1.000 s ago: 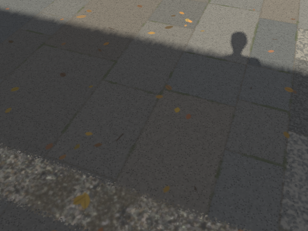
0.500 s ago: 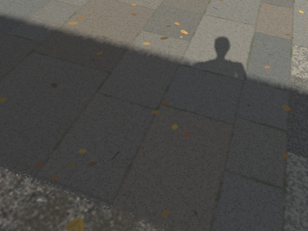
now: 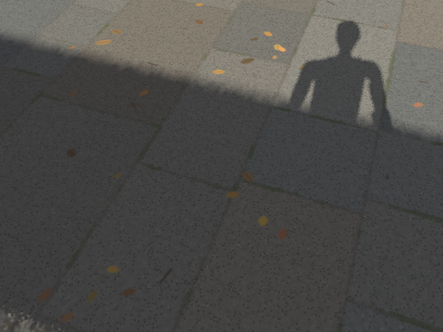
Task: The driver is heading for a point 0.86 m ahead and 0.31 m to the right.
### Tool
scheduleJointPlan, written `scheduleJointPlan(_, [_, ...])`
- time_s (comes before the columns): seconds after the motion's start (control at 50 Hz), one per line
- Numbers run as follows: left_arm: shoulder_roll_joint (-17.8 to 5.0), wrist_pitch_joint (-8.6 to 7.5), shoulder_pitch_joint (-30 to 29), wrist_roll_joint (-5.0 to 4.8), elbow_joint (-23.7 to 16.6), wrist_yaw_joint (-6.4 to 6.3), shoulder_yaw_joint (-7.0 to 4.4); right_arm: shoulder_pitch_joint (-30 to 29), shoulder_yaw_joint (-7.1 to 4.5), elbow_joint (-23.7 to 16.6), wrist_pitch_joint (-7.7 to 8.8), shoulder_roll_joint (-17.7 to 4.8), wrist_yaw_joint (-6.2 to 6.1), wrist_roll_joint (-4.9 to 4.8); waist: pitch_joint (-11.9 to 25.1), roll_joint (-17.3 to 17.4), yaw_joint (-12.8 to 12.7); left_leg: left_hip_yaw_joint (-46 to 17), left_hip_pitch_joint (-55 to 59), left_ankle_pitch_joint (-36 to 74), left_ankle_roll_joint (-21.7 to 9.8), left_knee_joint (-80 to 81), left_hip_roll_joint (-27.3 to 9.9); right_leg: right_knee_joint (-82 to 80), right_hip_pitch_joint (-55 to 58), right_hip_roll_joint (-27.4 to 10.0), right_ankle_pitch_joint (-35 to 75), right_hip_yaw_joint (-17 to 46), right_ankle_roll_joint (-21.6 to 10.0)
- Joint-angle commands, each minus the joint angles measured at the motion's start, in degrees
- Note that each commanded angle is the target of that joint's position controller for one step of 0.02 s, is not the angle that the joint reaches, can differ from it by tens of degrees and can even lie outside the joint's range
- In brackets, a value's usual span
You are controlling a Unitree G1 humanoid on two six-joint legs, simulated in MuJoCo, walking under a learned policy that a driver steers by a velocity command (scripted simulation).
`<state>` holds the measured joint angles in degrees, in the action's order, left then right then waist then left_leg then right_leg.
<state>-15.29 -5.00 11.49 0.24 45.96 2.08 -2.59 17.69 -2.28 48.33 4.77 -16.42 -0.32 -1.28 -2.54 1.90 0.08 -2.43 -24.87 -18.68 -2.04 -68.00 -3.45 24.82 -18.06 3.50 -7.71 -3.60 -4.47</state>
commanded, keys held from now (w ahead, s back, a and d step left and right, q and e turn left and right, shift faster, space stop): w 0.14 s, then w+e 0.82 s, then e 0.04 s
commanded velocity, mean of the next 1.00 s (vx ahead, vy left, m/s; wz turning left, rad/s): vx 0.50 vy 0.00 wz -0.38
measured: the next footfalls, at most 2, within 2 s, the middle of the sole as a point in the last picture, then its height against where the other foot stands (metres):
left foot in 0.38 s outside the picture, level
right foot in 0.88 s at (293, 291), level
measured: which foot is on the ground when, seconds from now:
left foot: up 0.00-0.36, down 0.38-0.88, up 0.90-1.00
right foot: down 0.00-0.38, up 0.40-0.86, down 0.88-1.00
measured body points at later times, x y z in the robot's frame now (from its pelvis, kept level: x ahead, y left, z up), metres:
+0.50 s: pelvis +0.28 +0.05 +0.00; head +0.31 +0.06 +0.45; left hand +0.35 +0.33 -0.14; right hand +0.41 -0.23 -0.09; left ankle +0.35 +0.15 -0.74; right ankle +0.16 -0.08 -0.65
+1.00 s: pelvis +0.52 -0.07 -0.01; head +0.55 -0.10 +0.44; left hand +0.78 +0.12 -0.10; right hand +0.49 -0.37 -0.13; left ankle +0.47 +0.13 -0.64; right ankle +0.56 -0.16 -0.74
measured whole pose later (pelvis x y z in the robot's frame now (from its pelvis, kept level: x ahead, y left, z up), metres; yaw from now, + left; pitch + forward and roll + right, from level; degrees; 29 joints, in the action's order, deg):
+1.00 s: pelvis +0.52 -0.07 -0.01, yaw -26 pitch +1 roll +1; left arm -17.2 -2.2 10.8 -1.1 39.5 2.2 -4.3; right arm 12.0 -3.4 47.2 5.7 -17.4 0.0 -1.1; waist -4.3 0.3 0.6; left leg -0.1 -19.7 -25.4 0.6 -68.5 -3.4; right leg 33.5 -23.7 3.3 -10.9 -1.1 -5.1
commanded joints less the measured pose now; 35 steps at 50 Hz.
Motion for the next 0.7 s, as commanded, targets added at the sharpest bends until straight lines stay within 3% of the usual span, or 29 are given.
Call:
scheduleJointPlan(0.02, [-5.54,-1.75,-0.43,0.01,-2.21,0.11,-1.31,4.12,-1.05,-2.51,-0.49,-3.36,-0.39,0.50,3.43,-5.53,1.69,-2.38,-6.96,3.97,0.62,1.68,-5.25,-17.33,5.49,-15.54,1.22,17.57,-10.38])
scheduleJointPlan(0.1, [-7.93,-1.79,2.77,-0.26,-0.03,-0.79,-1.80,-4.29,-0.95,-5.58,-0.76,-3.56,-0.62,1.40,-0.25,-4.11,0.18,-1.56,-13.52,14.50,2.87,13.75,-6.13,-19.73,5.74,-14.58,5.61,12.48,-10.42])
scheduleJointPlan(0.18, [-9.40,-0.88,7.48,-1.14,1.77,-1.57,-1.90,-13.65,-0.21,-8.03,0.45,-1.95,0.24,1.23,-1.44,-3.20,-3.37,0.92,-10.39,25.51,3.16,29.77,-3.21,-19.11,7.28,-12.44,7.12,9.01,-7.93])
scheduleJointPlan(0.26, [-10.12,0.58,11.98,-1.73,3.69,-1.98,-2.08,-20.21,-0.16,-10.57,1.40,-2.72,1.57,0.57,-2.14,-3.76,-5.18,0.14,-10.71,24.01,3.11,37.49,-0.99,-14.75,14.34,-14.94,6.83,12.24,-7.71])
scheduleJointPlan(0.32, [-11.00,1.54,11.76,-1.71,3.94,-2.59,-2.60,-18.64,-0.91,-10.72,2.16,-5.09,2.15,0.52,-0.49,-5.80,-2.82,-0.58,-5.59,18.37,1.71,40.98,0.30,-9.84,17.96,-16.90,9.59,15.52,-6.09])
scheduleJointPlan(0.34, [-11.31,1.81,10.96,-1.64,3.80,-2.65,-2.73,-15.50,-1.39,-10.00,2.40,-6.09,2.05,0.51,1.12,-6.61,-0.79,0.35,-0.50,16.25,0.82,42.07,1.17,-6.52,17.74,-16.43,13.72,15.64,-5.37])
scheduleJointPlan(0.36, [-10.35,1.94,10.44,-1.32,3.52,-2.61,-2.33,-8.32,-2.62,-8.00,2.58,-8.36,1.63,0.64,5.64,-5.99,2.84,1.28,10.20,15.72,-0.91,43.44,1.76,1.52,15.74,-13.37,18.92,13.83,-3.85])
scheduleJointPlan(0.38, [-7.19,1.75,9.57,-0.35,1.90,-2.46,-1.11,1.65,-3.77,-6.46,2.63,-11.83,1.05,1.64,14.65,-2.92,7.19,-5.22,27.05,16.28,-4.36,40.00,-5.77,16.76,6.74,-9.73,11.94,11.46,-1.80])
scheduleJointPlan(0.4, [-0.56,0.72,16.51,-0.80,0.31,-2.27,0.74,6.75,-5.18,-5.30,1.76,-17.05,0.76,2.30,23.51,11.84,5.07,-28.47,48.95,8.86,-12.47,42.55,-20.16,37.83,-15.76,-0.58,-13.87,5.43,2.58])
scheduleJointPlan(0.42, [-4.53,0.03,16.04,-2.20,0.86,-2.20,-0.02,7.21,-3.94,-5.41,1.42,-11.79,0.85,1.91,25.17,13.04,6.08,-38.66,48.23,0.53,-13.79,48.74,-21.76,46.86,-22.78,-1.87,-25.60,11.36,2.90])
scheduleJointPlan(0.44, [-9.26,0.00,11.30,-3.35,-0.19,-2.29,-1.48,3.24,-2.79,-5.94,1.34,-8.03,0.71,1.58,15.79,8.06,6.08,-29.48,41.01,-0.79,-10.89,49.88,-19.67,49.62,-26.36,-4.82,-21.55,11.85,2.62])
scheduleJointPlan(0.48, [-8.22,0.64,6.69,-2.44,-1.22,-2.59,-1.83,-3.44,-1.75,-5.96,1.28,-4.57,0.81,1.54,6.52,3.69,3.25,-16.35,26.64,6.49,-8.42,53.55,-14.85,45.74,-23.85,-8.93,-13.29,9.82,3.09])
scheduleJointPlan(0.5, [-7.28,1.43,7.17,-2.18,-1.19,-2.52,-2.15,-5.45,-1.46,-5.81,1.56,-3.48,0.86,1.87,4.37,4.85,1.45,-11.60,21.86,8.99,-7.59,55.74,-12.98,43.47,-20.97,-10.49,-10.74,10.07,3.24])
scheduleJointPlan(0.54, [-4.53,2.88,7.80,-2.20,-1.69,-2.22,-1.83,-7.03,-1.91,-5.16,2.14,-3.99,0.92,2.00,2.57,4.73,-0.14,-6.09,16.82,13.58,-8.18,58.90,-12.24,42.02,-18.12,-11.29,-8.37,9.08,3.88])
scheduleJointPlan(0.58, [-3.84,3.72,6.19,-1.86,-3.15,-2.24,-1.82,-7.17,-2.51,-4.28,2.55,-5.34,0.75,2.04,1.20,2.98,-0.73,-1.91,15.89,17.63,-8.94,60.47,-12.50,38.92,-19.77,-11.69,-5.24,9.28,4.46])
scheduleJointPlan(0.7, [-2.60,3.11,-3.73,-1.45,-7.16,-0.21,-1.10,-5.05,-3.58,-2.45,1.59,-8.60,-0.25,1.61,-1.12,0.74,2.23,8.84,19.14,21.07,-7.77,61.26,-11.41,19.79,-19.11,-10.75,9.14,5.31,4.00])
